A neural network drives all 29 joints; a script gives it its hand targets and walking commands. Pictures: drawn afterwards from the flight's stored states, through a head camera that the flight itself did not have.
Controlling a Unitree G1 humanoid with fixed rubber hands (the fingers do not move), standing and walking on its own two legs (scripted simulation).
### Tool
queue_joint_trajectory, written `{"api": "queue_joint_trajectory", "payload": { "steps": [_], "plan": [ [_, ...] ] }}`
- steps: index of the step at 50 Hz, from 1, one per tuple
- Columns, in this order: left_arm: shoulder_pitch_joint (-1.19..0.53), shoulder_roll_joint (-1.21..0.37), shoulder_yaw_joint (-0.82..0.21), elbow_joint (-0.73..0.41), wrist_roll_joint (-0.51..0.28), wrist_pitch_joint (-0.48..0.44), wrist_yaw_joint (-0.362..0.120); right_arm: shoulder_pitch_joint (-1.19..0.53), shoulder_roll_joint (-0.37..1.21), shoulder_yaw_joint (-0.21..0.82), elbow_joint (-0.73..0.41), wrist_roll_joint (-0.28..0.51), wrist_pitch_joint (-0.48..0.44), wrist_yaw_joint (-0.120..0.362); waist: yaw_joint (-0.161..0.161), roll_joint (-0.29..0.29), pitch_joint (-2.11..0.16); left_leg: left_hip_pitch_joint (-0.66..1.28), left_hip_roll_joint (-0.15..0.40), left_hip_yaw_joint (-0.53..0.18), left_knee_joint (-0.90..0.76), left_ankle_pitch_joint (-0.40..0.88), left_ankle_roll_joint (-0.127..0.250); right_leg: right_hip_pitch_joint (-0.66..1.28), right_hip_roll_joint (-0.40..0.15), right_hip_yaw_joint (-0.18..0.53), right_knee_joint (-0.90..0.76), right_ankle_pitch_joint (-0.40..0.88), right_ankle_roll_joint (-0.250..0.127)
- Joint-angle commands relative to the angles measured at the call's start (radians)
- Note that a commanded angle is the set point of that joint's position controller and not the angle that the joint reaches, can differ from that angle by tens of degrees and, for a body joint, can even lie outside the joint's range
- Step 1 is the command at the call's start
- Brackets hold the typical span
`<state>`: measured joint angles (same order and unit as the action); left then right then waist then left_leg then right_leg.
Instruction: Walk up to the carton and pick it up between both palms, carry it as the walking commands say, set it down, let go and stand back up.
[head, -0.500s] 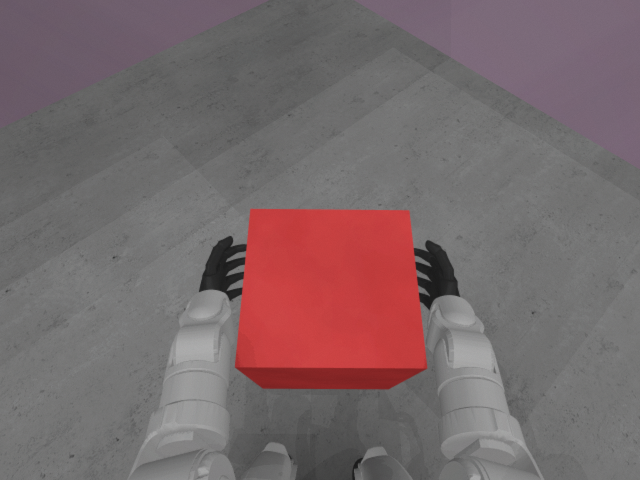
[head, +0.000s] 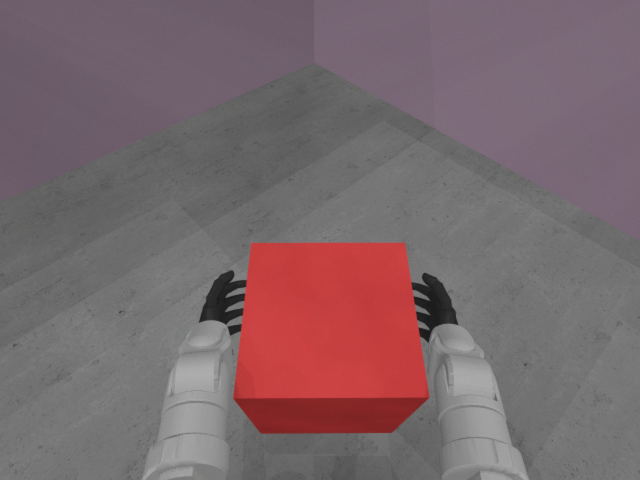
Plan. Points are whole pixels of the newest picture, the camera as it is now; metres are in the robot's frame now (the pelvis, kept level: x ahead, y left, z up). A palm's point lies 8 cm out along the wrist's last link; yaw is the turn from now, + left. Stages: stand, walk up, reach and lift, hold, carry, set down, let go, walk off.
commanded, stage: reach and lift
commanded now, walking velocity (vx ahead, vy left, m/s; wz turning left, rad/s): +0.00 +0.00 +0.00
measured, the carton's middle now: (327, 345) +0.32 +0.01 -0.07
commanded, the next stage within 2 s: hold in 1.46 s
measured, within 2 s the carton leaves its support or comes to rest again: neither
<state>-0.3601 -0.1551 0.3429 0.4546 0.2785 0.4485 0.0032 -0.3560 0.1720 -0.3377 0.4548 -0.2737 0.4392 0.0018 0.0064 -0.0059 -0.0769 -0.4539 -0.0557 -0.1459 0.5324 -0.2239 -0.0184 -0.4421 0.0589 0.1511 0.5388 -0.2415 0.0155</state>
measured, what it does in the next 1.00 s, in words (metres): stands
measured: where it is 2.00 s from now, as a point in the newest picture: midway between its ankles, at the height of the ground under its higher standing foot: outside the picture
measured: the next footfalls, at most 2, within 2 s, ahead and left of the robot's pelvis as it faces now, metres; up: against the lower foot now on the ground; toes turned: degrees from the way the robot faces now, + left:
none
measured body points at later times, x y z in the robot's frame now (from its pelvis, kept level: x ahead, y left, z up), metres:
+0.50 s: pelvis +0.01 +0.00 +0.01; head -0.03 +0.00 +0.46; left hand +0.31 +0.16 +0.05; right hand +0.31 -0.15 +0.05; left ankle +0.02 +0.13 -0.73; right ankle +0.01 -0.13 -0.73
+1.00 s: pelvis +0.00 +0.00 +0.01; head -0.04 +0.00 +0.46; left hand +0.31 +0.16 +0.05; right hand +0.31 -0.15 +0.06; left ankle +0.02 +0.13 -0.73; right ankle +0.01 -0.13 -0.73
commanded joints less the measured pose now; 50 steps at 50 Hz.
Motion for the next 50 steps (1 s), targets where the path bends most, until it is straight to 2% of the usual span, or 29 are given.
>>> {"api": "queue_joint_trajectory", "payload": {
  "steps": [1,23,27,35,50],
  "plan": [
    [-0.478,-0.957,-0.589,0.024,-0.172,0.008,-0.242,-0.494,0.954,0.586,0.022,0.170,0.005,0.224,0.001,0.008,-0.376,0.247,-0.044,0.077,-0.070,0.232,-0.004,0.219,0.037,-0.074,-0.082,0.235,0.001],
    [-0.460,-0.931,-0.688,-0.171,-0.271,0.219,-0.248,-0.447,0.945,0.660,-0.165,0.256,0.229,0.229,-0.009,0.011,-0.176,0.422,-0.032,0.069,-0.193,0.185,0.001,0.388,0.026,-0.084,-0.199,0.205,-0.001],
    [-0.472,-0.912,-0.670,-0.178,-0.269,0.249,-0.248,-0.457,0.928,0.648,-0.170,0.254,0.261,0.228,-0.013,0.006,-0.128,0.424,-0.032,0.074,-0.210,0.144,0.003,0.394,0.020,-0.083,-0.217,0.167,-0.001],
    [-0.491,-0.912,-0.632,-0.162,-0.254,0.265,-0.247,-0.498,0.916,0.630,-0.158,0.251,0.277,0.236,-0.003,0.003,-0.105,0.420,-0.035,0.083,-0.215,0.116,0.001,0.398,0.021,-0.081,-0.223,0.134,-0.004],
    [-0.480,-0.921,-0.657,-0.193,-0.252,0.266,-0.243,-0.484,0.909,0.632,-0.188,0.248,0.268,0.239,-0.006,0.011,-0.152,0.441,-0.033,0.074,-0.211,0.163,-0.003,0.399,0.031,-0.084,-0.214,0.170,-0.008]
  ]
}}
